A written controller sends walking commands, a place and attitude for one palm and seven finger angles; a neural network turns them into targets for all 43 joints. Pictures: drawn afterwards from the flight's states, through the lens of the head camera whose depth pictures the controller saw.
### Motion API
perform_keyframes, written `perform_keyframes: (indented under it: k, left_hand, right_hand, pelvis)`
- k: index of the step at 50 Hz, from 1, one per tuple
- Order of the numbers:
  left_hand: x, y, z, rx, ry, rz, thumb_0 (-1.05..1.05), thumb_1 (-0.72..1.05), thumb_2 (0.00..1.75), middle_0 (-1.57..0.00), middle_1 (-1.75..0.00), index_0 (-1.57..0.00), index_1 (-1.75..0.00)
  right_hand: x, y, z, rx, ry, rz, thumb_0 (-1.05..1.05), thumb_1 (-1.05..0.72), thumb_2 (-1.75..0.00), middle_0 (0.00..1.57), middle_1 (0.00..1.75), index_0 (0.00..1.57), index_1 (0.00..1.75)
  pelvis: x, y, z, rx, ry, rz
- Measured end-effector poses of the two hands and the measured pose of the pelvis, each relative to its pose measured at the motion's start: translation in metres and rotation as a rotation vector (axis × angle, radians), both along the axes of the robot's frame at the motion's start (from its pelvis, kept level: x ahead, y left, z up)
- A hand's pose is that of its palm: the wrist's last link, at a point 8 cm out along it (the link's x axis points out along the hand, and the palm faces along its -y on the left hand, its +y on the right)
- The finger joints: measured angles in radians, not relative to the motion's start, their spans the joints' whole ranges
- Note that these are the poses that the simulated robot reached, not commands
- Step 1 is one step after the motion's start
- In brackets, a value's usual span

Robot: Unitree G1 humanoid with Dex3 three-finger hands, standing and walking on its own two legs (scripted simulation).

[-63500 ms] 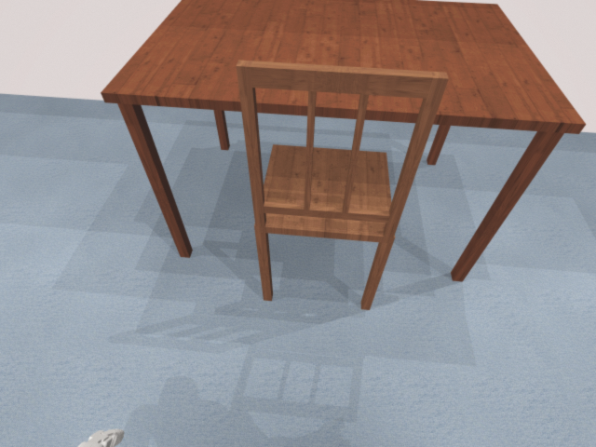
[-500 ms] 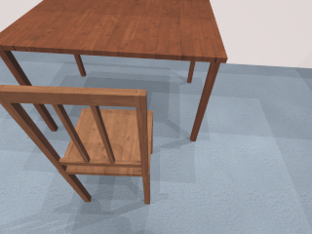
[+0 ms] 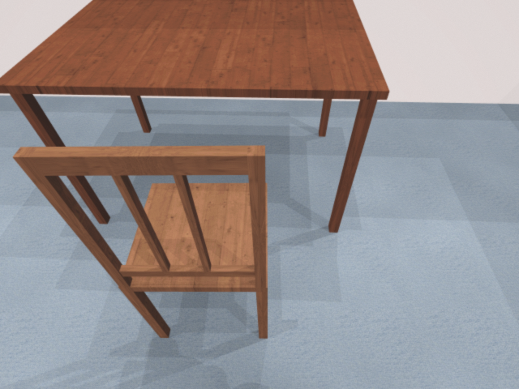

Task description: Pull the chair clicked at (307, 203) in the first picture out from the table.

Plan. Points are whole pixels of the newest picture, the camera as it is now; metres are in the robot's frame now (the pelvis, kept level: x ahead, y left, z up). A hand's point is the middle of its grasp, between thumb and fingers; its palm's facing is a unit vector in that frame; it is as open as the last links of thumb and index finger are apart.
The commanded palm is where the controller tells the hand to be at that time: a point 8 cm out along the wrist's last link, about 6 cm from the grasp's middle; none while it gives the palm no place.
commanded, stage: come to a stop and stand still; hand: left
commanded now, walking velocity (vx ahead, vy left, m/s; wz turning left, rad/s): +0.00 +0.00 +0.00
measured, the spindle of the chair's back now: (146, 229) +0.43 +0.27 -0.07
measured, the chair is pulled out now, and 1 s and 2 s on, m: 0.34 0.34 0.34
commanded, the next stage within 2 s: look again from close up in 0.68 s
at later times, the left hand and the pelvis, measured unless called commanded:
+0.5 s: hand out of the picture +0.04 +0.18 -0.17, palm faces +0.01 -0.98 -0.21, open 7.3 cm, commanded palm none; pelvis +0.03 +0.00 +0.00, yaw -1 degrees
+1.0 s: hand out of the picture +0.03 +0.15 -0.17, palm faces +0.01 -0.98 -0.19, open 7.3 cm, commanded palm none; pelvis +0.03 -0.02 +0.01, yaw +0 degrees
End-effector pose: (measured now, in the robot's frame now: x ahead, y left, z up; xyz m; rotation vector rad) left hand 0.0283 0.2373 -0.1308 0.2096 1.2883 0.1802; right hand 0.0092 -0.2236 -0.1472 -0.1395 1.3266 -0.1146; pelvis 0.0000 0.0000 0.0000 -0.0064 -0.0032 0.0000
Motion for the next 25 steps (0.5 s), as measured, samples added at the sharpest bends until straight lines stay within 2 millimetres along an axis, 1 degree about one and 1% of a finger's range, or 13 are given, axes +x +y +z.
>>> perform_keyframes:
  k: [5,10,15,25]
  left_hand:
    - [0.009,0.006,0.003,-0.003,-0.004,-0.006,0.00,0.91,0.90,-0.19,-0.30,-0.20,-0.30]
    - [0.011,0.001,0.001,-0.021,0.024,-0.009,0.00,0.91,0.90,-0.19,-0.30,-0.20,-0.30]
    - [0.011,-0.005,-0.003,-0.036,0.049,-0.001,0.00,0.92,0.90,-0.20,-0.30,-0.20,-0.30]
    - [0.010,-0.014,-0.007,-0.051,0.074,0.011,0.00,0.92,0.90,-0.20,-0.30,-0.20,-0.30]
  right_hand:
    - [-0.007,0.012,-0.001,0.014,0.037,0.003,0.01,-0.92,-0.90,0.20,0.30,0.20,0.30]
    - [-0.006,0.016,0.000,0.017,0.054,-0.004,0.01,-0.92,-0.90,0.20,0.30,0.20,0.30]
    - [0.001,0.014,0.002,0.007,0.059,-0.007,0.01,-0.91,-0.90,0.20,0.30,0.20,0.30]
    - [0.022,0.002,0.006,-0.022,0.041,-0.006,0.00,-0.91,-0.90,0.20,0.30,0.20,0.30]
  pelvis:
    - [0.003,0.007,0.002,0.007,0.001,-0.006]
    - [0.009,0.009,0.003,0.010,0.002,-0.011]
    - [0.016,0.007,0.004,0.011,-0.001,-0.011]
    - [0.028,0.001,0.004,0.008,-0.010,-0.009]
